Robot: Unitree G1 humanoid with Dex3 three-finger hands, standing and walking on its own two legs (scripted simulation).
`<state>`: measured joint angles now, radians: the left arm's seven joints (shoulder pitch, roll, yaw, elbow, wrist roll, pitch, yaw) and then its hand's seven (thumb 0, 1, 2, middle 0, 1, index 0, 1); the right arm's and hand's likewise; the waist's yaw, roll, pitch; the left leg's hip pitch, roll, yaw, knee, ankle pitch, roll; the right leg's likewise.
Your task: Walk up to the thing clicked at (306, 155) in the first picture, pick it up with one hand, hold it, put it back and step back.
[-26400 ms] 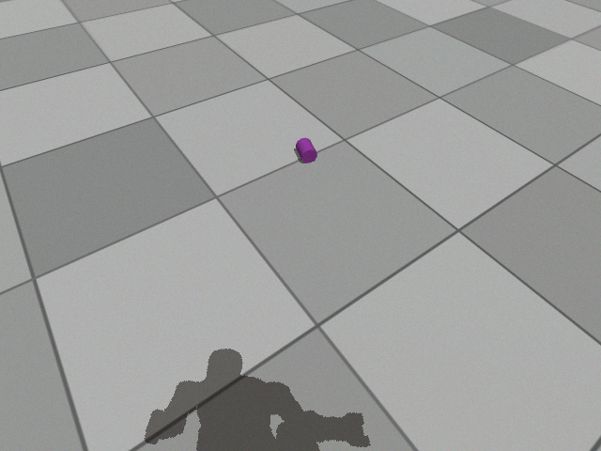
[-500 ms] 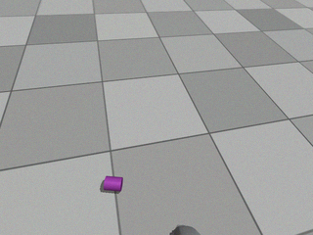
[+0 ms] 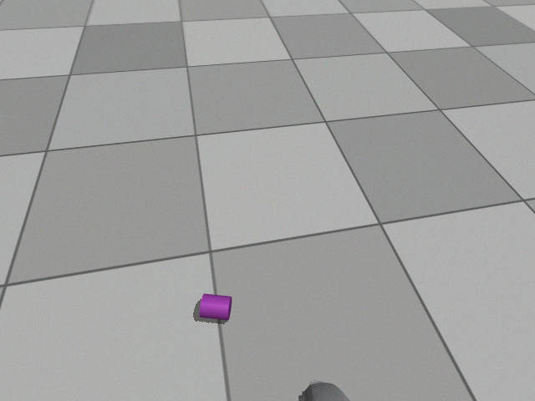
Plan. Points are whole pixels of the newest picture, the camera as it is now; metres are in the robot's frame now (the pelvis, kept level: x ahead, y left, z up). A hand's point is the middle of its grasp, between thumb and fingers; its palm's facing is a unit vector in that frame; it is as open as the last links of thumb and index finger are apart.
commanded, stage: walk up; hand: left
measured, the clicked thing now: (216, 306) +0.54 +0.16 -0.71
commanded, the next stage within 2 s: stand in 0.98 s
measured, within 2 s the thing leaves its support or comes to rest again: neither
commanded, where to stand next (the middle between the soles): +0.14 -0.05 m, yaw -3 degrees
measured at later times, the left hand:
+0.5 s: hand out of the picture +0.15 +0.21 -0.12, palm faces -0.12 -0.92 -0.36, open 7.4 cm
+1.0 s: hand out of the picture +0.09 +0.22 -0.15, palm faces -0.08 -0.92 -0.38, open 7.4 cm
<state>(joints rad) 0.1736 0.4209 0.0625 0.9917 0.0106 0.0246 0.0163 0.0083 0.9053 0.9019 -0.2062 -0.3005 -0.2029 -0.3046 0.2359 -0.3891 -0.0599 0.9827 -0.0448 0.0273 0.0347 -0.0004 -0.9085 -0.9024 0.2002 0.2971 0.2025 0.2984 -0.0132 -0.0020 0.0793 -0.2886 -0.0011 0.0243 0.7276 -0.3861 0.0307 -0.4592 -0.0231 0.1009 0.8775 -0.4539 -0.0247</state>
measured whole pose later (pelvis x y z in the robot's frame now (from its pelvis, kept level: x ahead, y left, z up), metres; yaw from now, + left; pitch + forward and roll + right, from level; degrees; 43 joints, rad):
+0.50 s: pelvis +0.03 -0.04 +0.02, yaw -6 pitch -4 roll +1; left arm 0.17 0.37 0.04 0.93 0.02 -0.03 -0.03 0.01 0.91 0.90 -0.21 -0.30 -0.20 -0.30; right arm 0.24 -0.42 -0.04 0.95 -0.01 -0.01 0.00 0.00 -0.91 -0.90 0.20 0.30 0.20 0.30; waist -0.01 -0.01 0.11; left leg -0.36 0.00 -0.01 0.97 -0.54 0.02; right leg -0.22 -0.01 -0.01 0.60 -0.31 -0.04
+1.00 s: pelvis -0.01 -0.04 +0.00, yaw -5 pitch -3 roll -2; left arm 0.13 0.37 0.05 1.00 0.01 0.00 0.00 0.01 0.91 0.90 -0.20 -0.30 -0.20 -0.30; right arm 0.06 -0.39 -0.03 0.95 -0.02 0.02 0.00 0.00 -0.90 -0.90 0.20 0.30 0.21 0.30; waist 0.01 0.04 0.15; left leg -0.44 0.06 -0.04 0.69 -0.22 0.00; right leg -0.18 0.02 -0.01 0.62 -0.40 0.01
